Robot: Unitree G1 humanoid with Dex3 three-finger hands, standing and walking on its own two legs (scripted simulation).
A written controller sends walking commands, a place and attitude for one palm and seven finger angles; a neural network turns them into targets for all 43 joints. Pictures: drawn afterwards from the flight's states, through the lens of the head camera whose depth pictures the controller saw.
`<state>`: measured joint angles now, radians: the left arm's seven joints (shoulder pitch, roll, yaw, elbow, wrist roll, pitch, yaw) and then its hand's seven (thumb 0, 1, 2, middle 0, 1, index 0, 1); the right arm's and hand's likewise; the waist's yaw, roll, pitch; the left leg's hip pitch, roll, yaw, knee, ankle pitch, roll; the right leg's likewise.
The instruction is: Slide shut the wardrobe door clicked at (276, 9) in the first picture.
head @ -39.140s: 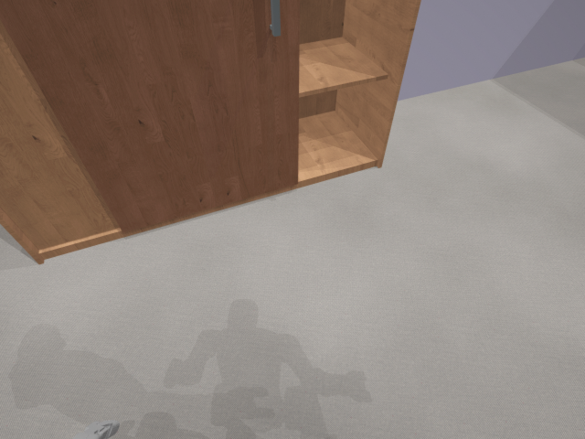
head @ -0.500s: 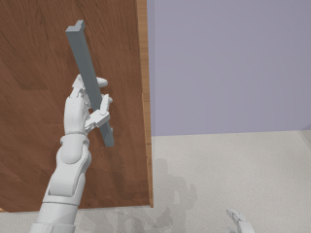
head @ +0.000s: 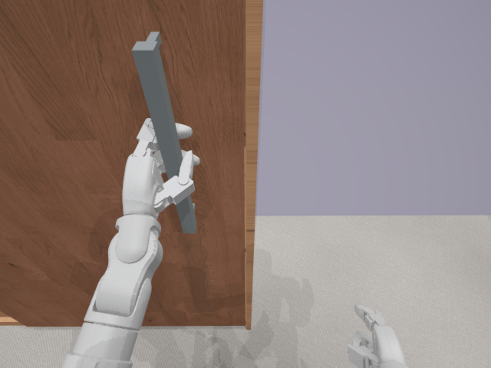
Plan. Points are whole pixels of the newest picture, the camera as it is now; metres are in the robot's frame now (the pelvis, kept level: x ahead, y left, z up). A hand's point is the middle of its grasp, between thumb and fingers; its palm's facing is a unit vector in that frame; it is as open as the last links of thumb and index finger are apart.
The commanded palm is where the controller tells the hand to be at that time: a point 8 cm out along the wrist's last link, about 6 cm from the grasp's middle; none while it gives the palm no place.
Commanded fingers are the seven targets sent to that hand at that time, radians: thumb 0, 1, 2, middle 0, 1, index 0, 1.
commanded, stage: loosen the grip on the handle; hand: left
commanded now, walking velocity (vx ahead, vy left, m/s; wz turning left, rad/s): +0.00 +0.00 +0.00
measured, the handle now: (176, 154) +0.38 +0.14 +0.18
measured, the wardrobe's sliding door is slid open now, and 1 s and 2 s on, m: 0.00 0.00 0.00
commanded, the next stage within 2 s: slip the hand off the handle in 0.66 s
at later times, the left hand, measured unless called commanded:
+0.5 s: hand (186, 178) +0.33 +0.11 +0.17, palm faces +0.15 -0.98 -0.09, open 13.3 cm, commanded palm +0.29 +0.16 +0.18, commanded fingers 0.00 -0.55 0.20 -0.29 -1.20 -0.29 -1.20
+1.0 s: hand (164, 182) +0.32 +0.14 +0.17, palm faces +0.13 -0.99 -0.07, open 14.7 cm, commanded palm +0.28 +0.20 +0.18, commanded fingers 0.00 -0.55 0.20 -0.25 -1.15 -0.25 -1.15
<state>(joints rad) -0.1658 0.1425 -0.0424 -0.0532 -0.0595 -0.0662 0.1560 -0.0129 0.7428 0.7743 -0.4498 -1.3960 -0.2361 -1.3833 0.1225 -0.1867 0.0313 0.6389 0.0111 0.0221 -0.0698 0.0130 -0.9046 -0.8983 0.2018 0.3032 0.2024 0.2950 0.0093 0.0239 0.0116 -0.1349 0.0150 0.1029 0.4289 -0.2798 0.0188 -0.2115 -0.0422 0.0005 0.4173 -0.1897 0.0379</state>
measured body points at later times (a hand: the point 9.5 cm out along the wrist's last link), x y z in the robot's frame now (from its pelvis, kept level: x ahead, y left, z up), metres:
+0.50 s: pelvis -0.02 -0.05 -0.01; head -0.03 -0.07 +0.44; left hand +0.32 +0.16 +0.18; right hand +0.14 -0.28 -0.10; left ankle -0.03 +0.10 -0.74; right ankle +0.02 -0.15 -0.74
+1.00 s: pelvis +0.00 -0.04 -0.01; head -0.01 -0.06 +0.44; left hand +0.31 +0.19 +0.18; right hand +0.18 -0.25 -0.09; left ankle -0.03 +0.10 -0.74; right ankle +0.02 -0.15 -0.74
